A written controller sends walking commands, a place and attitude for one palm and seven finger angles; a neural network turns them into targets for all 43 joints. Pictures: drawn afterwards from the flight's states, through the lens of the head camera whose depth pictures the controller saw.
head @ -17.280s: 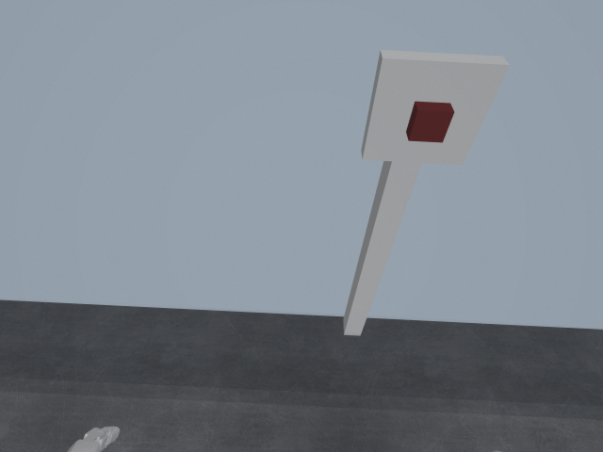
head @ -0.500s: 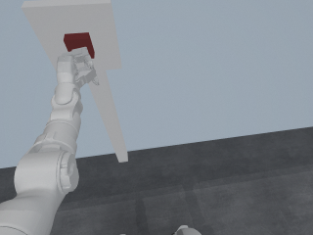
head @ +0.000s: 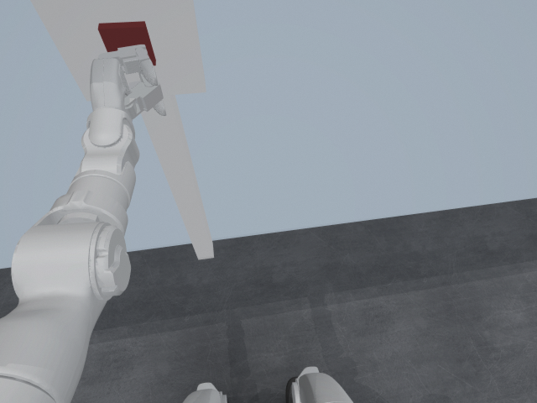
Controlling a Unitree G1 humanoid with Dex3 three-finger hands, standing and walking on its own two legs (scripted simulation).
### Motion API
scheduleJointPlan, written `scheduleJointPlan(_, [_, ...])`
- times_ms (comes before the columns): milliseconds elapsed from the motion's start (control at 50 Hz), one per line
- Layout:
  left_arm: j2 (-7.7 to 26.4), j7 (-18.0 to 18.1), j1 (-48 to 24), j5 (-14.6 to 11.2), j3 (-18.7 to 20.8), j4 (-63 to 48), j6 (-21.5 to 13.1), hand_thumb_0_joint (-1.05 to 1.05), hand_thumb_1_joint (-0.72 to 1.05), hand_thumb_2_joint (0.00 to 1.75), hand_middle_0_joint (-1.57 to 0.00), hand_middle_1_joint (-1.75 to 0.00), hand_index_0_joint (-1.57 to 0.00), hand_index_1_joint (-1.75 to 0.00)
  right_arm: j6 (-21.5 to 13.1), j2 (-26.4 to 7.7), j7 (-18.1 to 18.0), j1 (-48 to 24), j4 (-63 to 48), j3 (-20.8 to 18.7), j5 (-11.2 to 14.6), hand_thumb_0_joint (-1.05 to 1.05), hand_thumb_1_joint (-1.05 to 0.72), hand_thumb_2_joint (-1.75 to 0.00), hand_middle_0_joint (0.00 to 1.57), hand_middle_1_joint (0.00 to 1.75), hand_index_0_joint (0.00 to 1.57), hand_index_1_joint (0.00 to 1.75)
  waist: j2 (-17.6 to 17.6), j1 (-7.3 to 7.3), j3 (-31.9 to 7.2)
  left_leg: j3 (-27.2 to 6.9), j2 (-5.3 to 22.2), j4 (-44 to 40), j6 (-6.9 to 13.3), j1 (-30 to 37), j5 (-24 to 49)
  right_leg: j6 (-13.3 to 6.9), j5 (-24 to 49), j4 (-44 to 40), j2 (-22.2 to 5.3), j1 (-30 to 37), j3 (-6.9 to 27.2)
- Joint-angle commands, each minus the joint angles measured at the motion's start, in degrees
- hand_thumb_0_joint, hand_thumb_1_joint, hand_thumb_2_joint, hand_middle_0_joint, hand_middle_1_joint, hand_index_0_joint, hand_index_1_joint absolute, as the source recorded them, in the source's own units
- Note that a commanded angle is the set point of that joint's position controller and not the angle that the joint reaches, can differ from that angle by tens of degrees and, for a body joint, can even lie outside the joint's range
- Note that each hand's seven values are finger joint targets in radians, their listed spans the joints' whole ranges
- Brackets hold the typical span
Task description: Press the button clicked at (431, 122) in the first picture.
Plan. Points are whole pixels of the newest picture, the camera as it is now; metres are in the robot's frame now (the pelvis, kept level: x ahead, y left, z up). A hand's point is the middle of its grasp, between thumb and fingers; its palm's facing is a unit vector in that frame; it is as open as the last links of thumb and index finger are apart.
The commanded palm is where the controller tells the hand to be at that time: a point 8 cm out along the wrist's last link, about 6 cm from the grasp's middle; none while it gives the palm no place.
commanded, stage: hold the button down briefly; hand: left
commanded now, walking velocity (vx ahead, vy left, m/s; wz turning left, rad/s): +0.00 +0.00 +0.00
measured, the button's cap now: (129, 41) +0.59 +0.14 +0.17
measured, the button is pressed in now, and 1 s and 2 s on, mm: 13 0 0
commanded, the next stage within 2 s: pull the fist back off the button in 0.08 s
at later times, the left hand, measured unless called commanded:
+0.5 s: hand (158, 98) +0.52 +0.11 +0.14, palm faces +0.06 -1.00 -0.02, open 2.9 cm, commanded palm +0.49 +0.16 +0.13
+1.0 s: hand (149, 131) +0.46 +0.12 +0.13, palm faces +0.05 -1.00 -0.01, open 3.1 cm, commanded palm +0.42 +0.16 +0.13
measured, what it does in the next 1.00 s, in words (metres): stands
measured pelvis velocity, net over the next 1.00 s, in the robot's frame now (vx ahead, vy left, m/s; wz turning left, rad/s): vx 0.04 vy -0.01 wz -0.03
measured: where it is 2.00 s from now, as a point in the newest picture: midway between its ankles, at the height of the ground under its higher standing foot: outside the picture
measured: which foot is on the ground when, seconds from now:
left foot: down 0.00-1.00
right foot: down 0.00-1.00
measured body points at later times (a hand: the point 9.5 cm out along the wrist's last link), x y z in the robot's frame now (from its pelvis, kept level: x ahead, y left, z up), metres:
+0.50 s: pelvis +0.00 -0.01 +0.00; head +0.08 -0.01 +0.45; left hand +0.51 +0.16 +0.14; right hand -0.01 -0.27 -0.12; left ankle +0.02 +0.11 -0.70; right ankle +0.04 -0.13 -0.70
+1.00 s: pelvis +0.04 -0.01 +0.02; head +0.07 -0.02 +0.47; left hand +0.45 +0.17 +0.13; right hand +0.13 -0.26 -0.10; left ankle +0.02 +0.11 -0.70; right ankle +0.04 -0.13 -0.70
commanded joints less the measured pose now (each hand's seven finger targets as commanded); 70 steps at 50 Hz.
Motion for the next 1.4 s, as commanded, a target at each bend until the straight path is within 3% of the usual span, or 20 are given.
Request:
scheduleJointPlan(0, [11.1,0.5,-37.5,0.2,1.0,-13.5,-2.5,0.00,0.90,0.90,-1.30,-1.50,-1.30,-1.50,-1.2,-9.9,-1.0,9.1,-2.9,-3.3,-0.3,0.00,-0.90,-0.90,0.20,0.30,0.20,0.30,2.3,-4.84,-23.5,-3.0,-0.9,-6.8,1.0,14.1,3.2,-1.0,2.6,-5.8,3.0,6.3,1.3])
scheduleJointPlan(60, [9.4,0.3,-37.7,0.3,-0.6,-13.8,-2.7,0.00,0.90,0.90,-1.30,-1.50,-1.30,-1.50,-1.5,-9.7,-0.8,8.6,-3.2,-3.2,-0.3,0.00,-0.90,-0.90,0.20,0.30,0.20,0.30,3.7,-5.10,-23.0,-2.8,-0.9,-6.7,1.0,14.2,1.7,-0.9,1.5,-6.0,3.0,5.4,1.3])
scheduleJointPlan(180, [11.6,0.3,-37.5,0.2,0.5,-12.7,-2.6,0.00,0.90,0.90,-1.30,-1.50,-1.30,-1.50,-1.8,-10.1,-1.0,8.5,-3.4,-3.0,-0.1,0.00,-0.90,-0.90,0.20,0.30,0.20,0.30,2.5,-5.25,-21.3,-2.5,-1.0,-7.1,1.4,11.1,-1.8,-0.9,-0.8,-6.6,2.9,6.1,1.9])
scheduleJointPlan(240, [13.8,0.0,-35.9,0.1,2.6,-14.3,-3.3,0.00,0.90,0.90,-1.30,-1.50,-1.30,-1.50,-1.8,-10.0,-0.8,8.9,-3.9,-3.2,-0.2,0.00,-0.90,-0.90,0.20,0.30,0.20,0.30,3.3,-3.45,-25.4,-2.5,-1.1,-6.6,1.2,12.6,1.5,-1.2,1.7,-5.8,2.9,8.5,1.8])
scheduleJointPlan(300, [11.0,-0.8,-31.7,-0.6,1.9,-15.6,-3.6,0.00,0.90,0.90,-1.30,-1.50,-1.30,-1.50,-1.7,-9.7,-0.4,8.9,-4.6,-3.5,-0.2,0.00,-0.90,-0.90,0.20,0.30,0.20,0.30,2.1,-2.43,-26.9,-2.3,-1.0,-6.6,1.1,14.3,4.8,-1.3,4.5,-5.6,3.2,10.2,1.4])
scheduleJointPlan(340, [11.0,-1.1,-29.2,-1.4,2.5,-17.3,-3.8,0.00,0.90,0.90,-1.30,-1.50,-1.30,-1.50,-1.5,-9.6,-0.2,8.4,-4.9,-3.6,0.0,0.00,-0.90,-0.90,0.20,0.30,0.20,0.30,2.6,-1.15,-27.0,-1.6,-0.9,-6.8,1.0,14.7,5.6,-1.4,5.5,-5.8,3.2,11.5,1.5])
scheduleJointPlan(460, [9.7,-1.6,-23.4,-1.8,1.8,-19.1,-3.2,0.00,0.90,0.90,-1.30,-1.50,-1.30,-1.50,-0.9,-9.0,-0.5,6.2,-6.0,-3.8,1.0,0.00,-0.90,-0.90,0.20,0.30,0.20,0.30,0.7,-0.16,-20.8,-0.2,-1.1,-8.3,1.3,11.6,2.5,-1.3,4.4,-7.3,3.2,13.8,2.0])
scheduleJointPlan(560, [7.6,-1.8,-17.4,-2.7,1.6,-23.2,-3.0,0.00,0.90,0.90,-1.30,-1.50,-1.30,-1.50,-0.8,-8.3,-0.6,5.0,-7.0,-3.9,1.4,0.00,-0.90,-0.90,0.20,0.30,0.20,0.30,0.6,1.79,-22.6,0.4,-1.1,-8.7,1.2,14.4,6.7,-1.6,9.0,-6.7,3.3,16.7,1.7])
scheduleJointPlan(620, [7.6,-2.4,-10.3,-3.5,2.9,-26.2,-2.5,0.00,0.90,0.90,-1.30,-1.50,-1.30,-1.50,-0.7,-8.1,-0.6,3.9,-8.2,-4.2,1.7,0.00,-0.90,-0.90,0.20,0.30,0.20,0.30,-0.1,4.06,-25.2,1.1,-1.1,-8.8,1.1,15.8,10.9,-1.8,13.7,-6.1,3.3,20.5,1.8])
scheduleJointPlan(720, [4.2,-2.9,-4.1,-4.6,1.0,-32.2,0.0,0.00,0.90,0.90,-1.30,-1.50,-1.30,-1.50,-0.2,-7.5,-0.8,1.8,-9.5,-4.3,2.5,0.00,-0.90,-0.90,0.20,0.30,0.20,0.30,-2.5,4.88,-22.1,1.8,-0.9,-9.7,1.3,16.3,13.7,-1.6,17.5,-6.9,3.3,22.7,1.6])
scheduleJointPlan(780, [2.7,-2.7,-0.5,-5.3,0.4,-39.8,0.8,0.00,0.90,0.90,-1.30,-1.50,-1.30,-1.50,-0.3,-7.0,-0.9,0.2,-10.5,-4.6,2.8,0.00,-0.90,-0.90,0.20,0.30,0.20,0.30,-1.6,6.05,-24.1,2.0,-0.8,-9.9,1.2,19.2,18.1,-1.8,21.7,-6.6,3.3,25.3,1.5])
scheduleJointPlan(800, [0.7,-2.7,-0.6,-5.4,-1.6,-42.8,0.9,0.00,0.90,0.90,-1.30,-1.50,-1.30,-1.50,-0.4,-6.7,-0.9,-0.4,-10.8,-4.4,2.9,0.00,-0.90,-0.90,0.20,0.30,0.20,0.30,1.1,5.93,-24.1,2.1,-0.8,-9.7,1.1,20.9,19.8,-1.9,22.6,-6.6,3.3,24.8,1.5])
scheduleJointPlan(900, [-1.5,-2.6,7.0,-5.9,-3.3,-48.5,2.8,0.00,0.90,0.90,-1.30,-1.50,-1.30,-1.50,-1.1,-6.2,-1.2,-2.8,-10.9,-4.4,3.3,0.00,-0.90,-0.90,0.20,0.30,0.20,0.30,-2.5,6.55,-20.9,1.8,-0.6,-10.6,1.1,21.7,20.2,-1.7,23.0,-7.4,3.1,26.0,1.0])
scheduleJointPlan(940, [-3.6,-2.6,8.0,-5.9,-4.9,-50.4,4.2,0.00,0.90,0.90,-1.30,-1.50,-1.30,-1.50,-1.3,-5.7,-1.4,-4.2,-10.9,-4.3,3.5,0.00,-0.90,-0.90,0.20,0.30,0.20,0.30,-0.4,6.51,-19.4,1.9,-0.8,-11.1,1.0,22.3,19.1,-1.7,22.1,-7.9,2.9,25.4,0.9])
scheduleJointPlan(1060, [-8.1,-2.3,13.2,-6.4,-8.7,-57.4,7.4,0.00,0.90,0.90,-1.30,-1.50,-1.30,-1.50,-1.9,-4.9,-1.9,-7.6,-12.0,-3.8,3.8,0.00,-0.90,-0.90,0.20,0.30,0.20,0.30,-1.2,7.32,-18.8,1.4,-0.8,-11.8,0.7,24.6,20.6,-1.7,22.4,-8.3,2.6,26.4,0.3])
scheduleJointPlan(1140, [-5.3,-1.1,11.8,-6.1,-6.8,-57.3,8.4,0.00,0.90,0.90,-1.30,-1.50,-1.30,-1.50,-1.9,-4.9,-2.7,-9.0,-11.4,-3.2,3.6,0.00,-0.90,-0.90,0.20,0.30,0.20,0.30,-4.5,7.17,-15.9,1.0,-1.1,-12.8,0.8,23.3,16.9,-1.5,19.8,-9.4,2.2,26.7,0.7])
scheduleJointPlan(1240, [-4.8,-0.5,8.0,-5.4,-6.9,-54.2,9.1,0.00,0.90,0.90,-1.30,-1.50,-1.30,-1.50,-1.8,-4.3,-3.8,-10.6,-10.6,-2.3,3.5,0.00,-0.90,-0.90,0.20,0.30,0.20,0.30,-2.8,6.80,-13.9,0.8,-1.4,-13.3,0.7,23.0,12.9,-1.5,15.2,-10.5,1.8,25.3,1.2])
scheduleJointPlan(1300, [-2.9,-1.1,11.2,-5.9,-4.6,-53.7,8.6,0.00,0.90,0.90,-1.30,-1.50,-1.30,-1.50,-1.9,-4.5,-4.0,-10.6,-11.1,-2.4,3.4,0.00,-0.90,-0.90,0.20,0.30,0.20,0.30,-3.5,8.35,-17.4,0.7,-1.5,-13.3,0.8,23.5,14.1,-1.8,16.0,-10.3,1.9,27.8,1.5])
scheduleJointPlan(1360, [-4.3,-2.9,16.6,-6.6,-5.6,-58.7,8.2,0.00,0.90,0.90,-1.30,-1.50,-1.30,-1.50,-2.5,-4.0,-3.8,-11.7,-12.5,-2.2,3.6,0.00,-0.90,-0.90,0.20,0.30,0.20,0.30,1.6,10.13,-21.5,1.5,-1.5,-13.6,0.4,25.9,18.8,-2.3,21.2,-9.3,1.7,31.1,1.3])
scheduleJointPlan(1380, [-4.8,-3.4,19.1,-7.0,-5.7,-60.6,8.2,0.00,0.90,0.90,-1.30,-1.50,-1.30,-1.50,-2.8,-3.9,-3.6,-11.8,-12.9,-2.3,3.7,0.00,-0.90,-0.90,0.20,0.30,0.20,0.30,1.3,10.64,-22.4,1.5,-1.4,-13.6,0.3,26.6,20.7,-2.3,22.8,-9.1,1.7,32.0,1.1])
